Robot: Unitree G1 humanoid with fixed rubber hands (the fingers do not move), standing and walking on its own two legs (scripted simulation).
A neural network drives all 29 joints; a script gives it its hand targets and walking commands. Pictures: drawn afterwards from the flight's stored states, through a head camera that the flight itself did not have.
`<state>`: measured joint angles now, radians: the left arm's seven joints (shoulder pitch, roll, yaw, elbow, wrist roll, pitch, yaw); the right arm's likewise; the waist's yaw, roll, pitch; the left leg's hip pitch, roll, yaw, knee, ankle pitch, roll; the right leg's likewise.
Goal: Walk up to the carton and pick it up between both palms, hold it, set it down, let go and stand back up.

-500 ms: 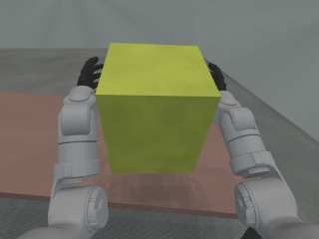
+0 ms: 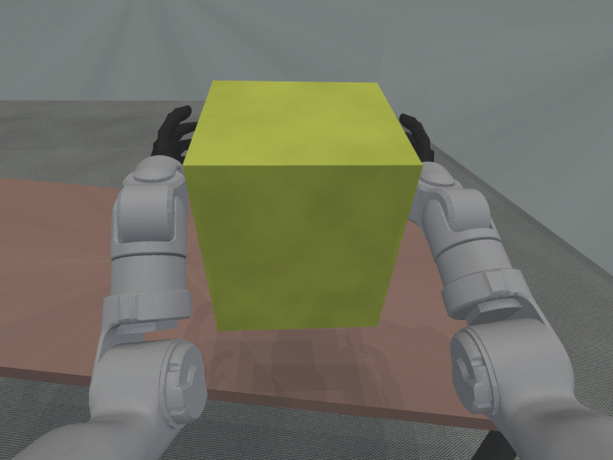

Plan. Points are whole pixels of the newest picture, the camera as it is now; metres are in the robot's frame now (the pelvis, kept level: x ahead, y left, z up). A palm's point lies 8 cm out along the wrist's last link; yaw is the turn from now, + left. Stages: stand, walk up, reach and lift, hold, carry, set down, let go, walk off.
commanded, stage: hold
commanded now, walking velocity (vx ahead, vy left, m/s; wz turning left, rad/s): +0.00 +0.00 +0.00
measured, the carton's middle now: (297, 207) +0.36 +0.00 +0.23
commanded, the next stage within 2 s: none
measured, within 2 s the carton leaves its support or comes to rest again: neither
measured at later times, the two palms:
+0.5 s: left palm (173, 170) +0.36 +0.15 +0.27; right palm (417, 176) +0.36 -0.15 +0.27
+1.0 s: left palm (171, 165) +0.36 +0.16 +0.28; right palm (416, 172) +0.36 -0.15 +0.28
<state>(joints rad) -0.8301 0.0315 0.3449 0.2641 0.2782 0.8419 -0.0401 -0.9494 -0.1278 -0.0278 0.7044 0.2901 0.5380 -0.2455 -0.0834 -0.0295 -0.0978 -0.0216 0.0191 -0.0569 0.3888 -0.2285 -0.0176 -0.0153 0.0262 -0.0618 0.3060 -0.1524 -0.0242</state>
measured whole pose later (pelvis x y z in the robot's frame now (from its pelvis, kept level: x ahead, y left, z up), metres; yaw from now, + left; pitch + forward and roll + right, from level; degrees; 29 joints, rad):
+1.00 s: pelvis +0.01 +0.00 +0.00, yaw +1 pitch -8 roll -1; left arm -0.82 0.04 0.35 0.25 0.26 0.85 -0.05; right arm -0.93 -0.13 0.00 0.65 0.31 0.58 -0.27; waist -0.10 -0.02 -0.11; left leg -0.02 0.02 -0.07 0.40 -0.24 -0.02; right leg -0.01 0.03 -0.06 0.30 -0.17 -0.02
